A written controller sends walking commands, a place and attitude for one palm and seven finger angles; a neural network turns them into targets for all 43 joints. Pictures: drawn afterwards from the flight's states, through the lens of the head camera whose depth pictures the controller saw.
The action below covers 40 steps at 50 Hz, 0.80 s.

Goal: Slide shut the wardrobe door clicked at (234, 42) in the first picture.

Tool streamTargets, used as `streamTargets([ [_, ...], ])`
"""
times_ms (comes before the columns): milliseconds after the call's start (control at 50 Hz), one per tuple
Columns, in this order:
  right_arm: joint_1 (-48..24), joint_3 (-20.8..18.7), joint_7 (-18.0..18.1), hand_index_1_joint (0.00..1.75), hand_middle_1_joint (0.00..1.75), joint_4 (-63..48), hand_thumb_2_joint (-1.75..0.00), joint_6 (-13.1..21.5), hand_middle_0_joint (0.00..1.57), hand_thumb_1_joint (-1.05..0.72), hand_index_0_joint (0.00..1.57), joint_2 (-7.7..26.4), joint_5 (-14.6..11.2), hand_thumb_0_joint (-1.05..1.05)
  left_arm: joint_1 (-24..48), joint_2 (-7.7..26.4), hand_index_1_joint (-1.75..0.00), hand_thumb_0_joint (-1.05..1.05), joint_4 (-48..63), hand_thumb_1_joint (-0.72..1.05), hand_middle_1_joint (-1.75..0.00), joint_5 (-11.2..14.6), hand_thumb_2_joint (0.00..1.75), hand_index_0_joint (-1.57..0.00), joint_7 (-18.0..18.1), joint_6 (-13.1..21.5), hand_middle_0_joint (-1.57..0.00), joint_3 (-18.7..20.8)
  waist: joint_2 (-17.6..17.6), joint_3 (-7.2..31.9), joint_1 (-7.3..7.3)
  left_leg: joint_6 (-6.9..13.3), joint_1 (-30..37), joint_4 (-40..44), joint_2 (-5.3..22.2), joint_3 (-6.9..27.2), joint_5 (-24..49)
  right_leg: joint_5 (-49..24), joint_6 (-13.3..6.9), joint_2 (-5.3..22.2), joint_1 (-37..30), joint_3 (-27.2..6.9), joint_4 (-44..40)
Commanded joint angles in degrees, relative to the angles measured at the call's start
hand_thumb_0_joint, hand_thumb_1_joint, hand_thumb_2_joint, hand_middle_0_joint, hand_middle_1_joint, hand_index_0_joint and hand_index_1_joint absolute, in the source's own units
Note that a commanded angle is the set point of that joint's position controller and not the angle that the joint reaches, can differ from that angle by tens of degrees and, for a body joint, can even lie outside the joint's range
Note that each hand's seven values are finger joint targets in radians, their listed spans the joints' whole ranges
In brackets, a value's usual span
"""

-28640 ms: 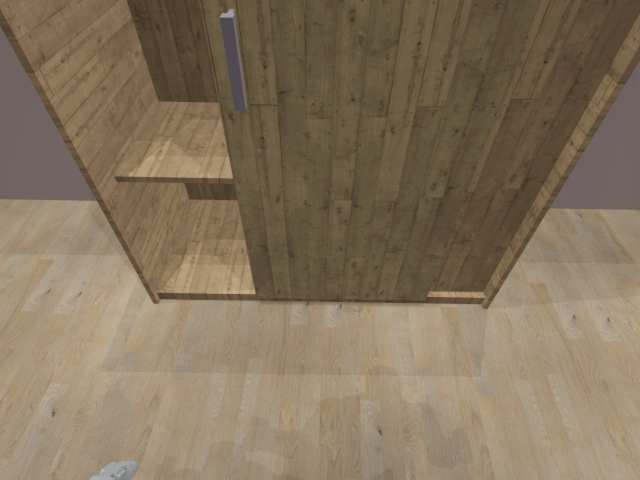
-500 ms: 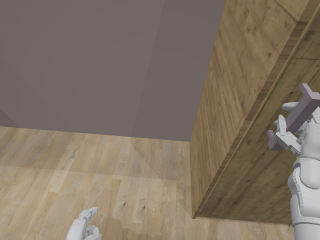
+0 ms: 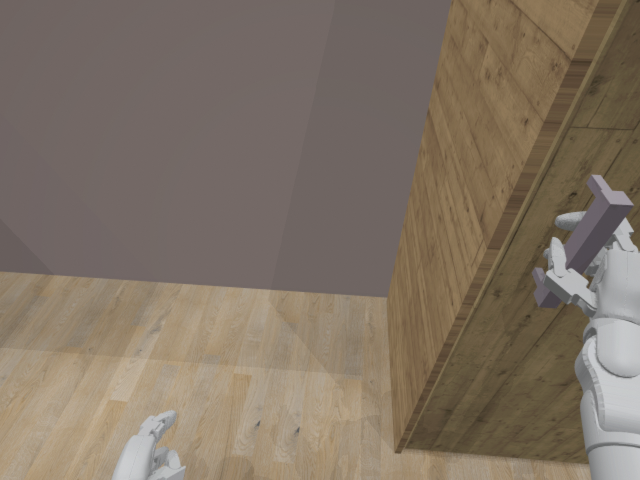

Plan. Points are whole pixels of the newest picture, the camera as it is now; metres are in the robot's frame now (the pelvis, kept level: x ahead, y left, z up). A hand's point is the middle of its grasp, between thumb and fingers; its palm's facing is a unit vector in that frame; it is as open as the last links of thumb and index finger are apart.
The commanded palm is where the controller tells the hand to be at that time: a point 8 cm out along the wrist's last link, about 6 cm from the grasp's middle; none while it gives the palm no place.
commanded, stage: stop walking and hold the door there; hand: right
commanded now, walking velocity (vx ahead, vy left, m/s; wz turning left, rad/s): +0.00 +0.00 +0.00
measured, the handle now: (569, 244) +0.37 -0.28 +0.14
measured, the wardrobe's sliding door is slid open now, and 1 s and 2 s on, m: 0.00 0.00 0.00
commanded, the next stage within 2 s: loosen the grip on the handle in 0.66 s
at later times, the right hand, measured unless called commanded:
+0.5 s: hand (554, 271) +0.34 -0.26 +0.13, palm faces +0.51 +0.82 -0.28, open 5.9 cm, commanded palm +0.29 -0.29 +0.12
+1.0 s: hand (552, 278) +0.33 -0.26 +0.12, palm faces +0.50 +0.81 -0.30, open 8.2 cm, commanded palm +0.28 -0.29 +0.14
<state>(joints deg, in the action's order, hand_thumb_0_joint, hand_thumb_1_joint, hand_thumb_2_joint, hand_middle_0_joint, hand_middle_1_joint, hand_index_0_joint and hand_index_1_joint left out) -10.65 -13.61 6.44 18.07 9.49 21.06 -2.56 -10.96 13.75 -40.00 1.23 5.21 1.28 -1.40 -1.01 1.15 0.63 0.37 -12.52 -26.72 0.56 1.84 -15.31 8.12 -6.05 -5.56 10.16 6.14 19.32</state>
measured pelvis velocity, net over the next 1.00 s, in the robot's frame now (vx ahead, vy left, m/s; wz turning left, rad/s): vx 0.00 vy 0.06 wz -0.05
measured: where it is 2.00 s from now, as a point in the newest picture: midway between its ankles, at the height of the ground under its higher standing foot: outside the picture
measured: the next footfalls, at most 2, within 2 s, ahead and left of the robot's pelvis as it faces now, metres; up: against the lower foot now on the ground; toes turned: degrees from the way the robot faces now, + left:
none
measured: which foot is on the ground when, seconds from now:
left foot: down 0.00-1.00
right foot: down 0.00-1.00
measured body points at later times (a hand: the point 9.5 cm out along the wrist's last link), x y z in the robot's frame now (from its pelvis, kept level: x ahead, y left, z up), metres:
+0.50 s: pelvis +0.03 +0.06 +0.00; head +0.01 +0.07 +0.45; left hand +0.18 +0.32 -0.10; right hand +0.30 -0.30 +0.15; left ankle +0.02 +0.13 -0.74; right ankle +0.03 -0.04 -0.74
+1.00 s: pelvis +0.00 +0.06 -0.01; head +0.01 +0.07 +0.44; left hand +0.16 +0.29 -0.11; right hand +0.30 -0.30 +0.14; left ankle +0.02 +0.13 -0.74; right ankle +0.03 -0.04 -0.74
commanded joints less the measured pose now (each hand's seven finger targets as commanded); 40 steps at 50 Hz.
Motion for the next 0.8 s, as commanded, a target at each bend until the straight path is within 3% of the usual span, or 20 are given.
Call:
streamTargets([
  [0,-15.8,-1.8,-0.5,1.4,1.4,-7.7,-0.9,2.8,0.45,-0.9,0.45,9.7,1.4,0.0,6.5,7.5,-0.3,0.0,8.2,0.9,-0.3,0.1,0.9,-0.2,0.7,2.3,-0.2,2.2,8.5,7.0,-0.26,0.5,-2.2,1.8,1.5,2.1,0.8,7.6,8.3,15.6,-4.7,-15.2,-8.7],
  [60,-15.2,-4.4,0.0,1.4,1.4,-4.8,-0.9,2.9,0.45,-0.9,0.45,12.1,1.8,0.0,6.3,7.6,-0.3,0.0,8.2,0.9,-0.3,0.4,0.9,-0.2,0.8,1.8,-0.2,2.4,4.2,4.8,0.26,0.7,-0.8,4.3,2.5,2.9,0.6,11.9,5.9,14.7,0.6,-14.0,-7.4],
  [100,-14.8,-6.2,-0.1,1.4,1.4,-3.4,-0.9,3.4,0.45,-0.9,0.45,14.0,1.7,0.0,5.7,7.8,-0.3,0.0,8.1,0.9,-0.3,0.5,0.9,-0.2,0.7,1.9,-0.2,2.7,1.1,6.0,0.22,1.2,-1.6,7.2,3.6,5.2,0.7,8.7,5.4,13.0,-0.5,-12.2,-3.5],
  [140,-15.3,-4.9,-0.6,1.4,1.4,-3.1,-0.9,3.4,0.45,-0.9,0.45,12.5,1.3,0.0,5.7,7.7,-0.3,0.0,8.2,0.9,-0.3,0.6,0.9,-0.2,0.6,2.1,-0.2,2.8,-1.1,6.3,-0.41,1.7,-4.1,9.8,4.7,7.4,-0.1,5.0,5.2,11.8,-2.4,-11.0,0.2],
  [200,-14.7,-6.7,-0.7,1.4,1.4,-2.1,-0.9,3.3,0.45,-0.9,0.45,14.6,1.1,0.0,4.5,7.9,-0.3,0.0,7.5,0.9,-0.3,0.9,0.9,-0.2,0.5,2.4,-0.2,3.0,0.4,8.9,-0.43,1.8,-3.7,9.8,5.2,7.9,4.2,-1.0,4.9,11.4,-4.7,-10.0,3.2],
  [220,-15.2,-5.7,-0.8,1.4,1.4,-3.1,-0.9,3.4,0.45,-0.9,0.45,13.7,1.1,0.0,4.5,7.7,-0.3,0.0,7.7,0.9,-0.3,1.0,0.9,-0.2,0.5,2.5,-0.2,2.9,1.7,9.9,-0.54,1.6,-3.1,9.1,5.0,7.4,6.0,-2.7,4.9,11.5,-5.3,-9.8,3.4],
  [260,-13.8,-6.8,-0.7,1.4,1.4,-2.0,-0.9,2.9,0.45,-0.9,0.45,14.6,0.9,0.0,4.5,7.9,-0.3,0.0,7.4,0.9,-0.3,1.1,0.9,-0.2,0.6,2.4,-0.2,3.0,2.3,9.5,-0.57,1.3,-2.9,8.8,5.0,7.1,8.7,-4.5,4.7,11.4,-5.2,-9.4,4.0],
  [280,-12.6,-8.3,-0.5,1.4,1.4,-1.2,-0.9,2.5,0.45,-0.9,0.45,16.1,0.8,0.0,4.2,8.1,-0.3,0.0,7.3,0.9,-0.3,1.2,0.9,-0.2,0.6,2.3,-0.2,3.1,2.1,9.8,-0.43,1.1,-2.3,8.6,5.0,7.0,10.6,-5.4,4.6,11.4,-5.2,-9.1,4.6],
  [340,-13.0,-7.6,-0.7,1.4,1.4,-1.6,-0.9,1.9,0.45,-0.9,0.45,15.1,0.4,0.0,4.5,8.1,-0.3,0.0,7.5,0.9,-0.3,1.5,0.9,-0.2,0.6,2.1,-0.2,3.1,-0.2,9.9,-0.78,0.5,-0.6,8.2,5.2,6.5,14.6,-7.0,4.6,11.0,-4.2,-8.5,5.7],
  [380,-10.8,-9.5,-0.3,1.4,1.4,0.1,-0.9,1.3,0.45,-0.9,0.45,16.9,0.4,0.0,4.2,8.4,-0.3,0.0,7.2,0.9,-0.3,1.6,0.9,-0.2,0.7,1.8,-0.2,3.3,-1.1,9.1,-0.57,-0.4,-0.8,9.0,5.6,6.9,17.0,-6.5,4.4,10.7,-3.9,-7.7,6.5],
  [460,-11.0,-9.9,-0.3,1.4,1.4,1.6,-0.9,0.6,0.45,-0.9,0.45,17.4,0.2,0.0,4.5,8.7,-0.3,0.0,7.1,0.9,-0.3,2.0,0.9,-0.2,0.6,1.4,-0.2,3.5,-1.7,7.5,-0.66,-1.7,-1.2,10.2,6.1,7.2,16.2,-3.9,4.3,10.0,-2.4,-7.1,7.3],
  [480,-10.6,-11.5,-0.1,1.4,1.4,2.3,-0.9,0.5,0.45,-0.9,0.45,19.3,0.3,0.0,4.2,8.9,-0.3,0.0,6.9,0.9,-0.3,2.0,0.9,-0.2,0.7,1.2,-0.2,3.6,-1.1,7.7,-0.49,-2.0,-0.8,10.4,6.3,7.2,15.9,-3.5,4.2,9.9,-2.1,-6.9,7.4],
  [540,-11.5,-9.5,-0.4,1.4,1.4,2.5,-0.9,0.3,0.45,-0.9,0.45,17.3,0.1,0.0,4.7,8.9,-0.3,0.0,7.1,0.9,-0.3,2.1,0.9,-0.2,0.5,1.1,-0.2,3.6,0.5,7.1,-0.81,-2.6,-1.8,11.2,5.9,6.6,12.7,-2.5,4.1,9.6,-2.2,-6.9,7.3],
  [620,-12.2,-11.3,0.0,1.4,1.4,3.3,-0.9,0.4,0.45,-0.9,0.45,19.9,0.2,0.0,3.9,9.2,-0.3,0.0,6.9,0.9,-0.3,2.1,0.9,-0.2,0.6,1.2,-0.2,3.6,-0.4,8.1,-0.55,-3.0,-1.4,11.3,5.4,5.7,11.7,-3.0,3.9,9.9,-3.3,-7.0,6.5],
  [640,-12.1,-10.3,-0.2,1.4,1.4,4.0,-0.9,0.1,0.45,-0.9,0.45,18.8,0.1,0.0,4.4,9.1,-0.3,0.0,7.1,0.9,-0.3,2.1,0.9,-0.2,0.6,1.2,-0.2,3.6,-1.1,7.4,-0.63,-3.4,-2.3,11.7,5.4,5.8,11.0,-2.3,3.9,9.9,-3.1,-6.9,6.6],
  [700,-12.6,-11.8,0.0,1.4,1.4,5.3,-0.9,0.3,0.45,-0.9,0.45,20.7,0.3,0.0,3.9,9.4,-0.3,0.0,6.9,0.9,-0.3,2.1,0.9,-0.2,0.6,1.1,-0.2,3.6,-0.8,6.9,-0.51,-3.3,-2.6,12.4,5.2,5.9,8.6,-1.6,3.8,9.9,-2.9,-7.0,6.1],
  [720,-13.1,-10.4,-0.2,1.4,1.4,4.6,-0.9,0.5,0.45,-0.9,0.45,19.2,0.3,0.0,4.1,9.0,-0.3,0.0,7.1,0.9,-0.3,2.1,0.9,-0.2,0.6,1.2,-0.2,3.4,-0.3,7.1,-0.6,-3.2,-2.6,12.2,5.2,5.6,8.7,-1.8,3.8,9.9,-3.3,-7.0,5.9],
  [740,-64.2,-28.6,1.5,1.4,1.4,-24.4,-0.9,5.8,0.45,-0.9,0.45,51.6,6.8,0.0,-4.2,7.1,-0.3,0.0,15.3,0.9,-0.3,3.3,0.9,-0.2,-0.4,4.1,-0.2,-0.2,6.2,-5.7,-3.52,-1.6,-5.9,6.5,3.1,2.9,-7.5,11.6,3.5,10.1,11.5,-8.6,4.7],
  [760,-48.1,-19.6,-3.6,1.4,1.4,8.3,-0.84,-2.7,0.45,-0.78,0.45,33.3,14.5,0.0,-2.0,7.4,-0.3,0.0,6.2,0.9,-0.3,-6.3,0.9,-0.2,-3.1,6.2,-0.2,4.3,8.8,10.3,0.96,2.9,4.4,2.0,2.2,0.7,15.4,-11.0,3.9,6.7,-0.6,-5.5,1.8],
  [780,-40.8,-12.1,-3.6,1.4,1.4,-0.8,-0.78,-1.2,0.45,-0.66,0.45,19.3,3.3,0.0,1.7,7.9,-0.3,0.0,8.4,0.9,-0.3,-1.3,0.9,-0.2,-3.0,7.3,-0.2,3.7,-2.3,6.6,-2.09,2.0,0.6,2.9,-1.1,-2.8,12.0,-9.0,4.3,7.3,-1.1,-7.7,1.9],
])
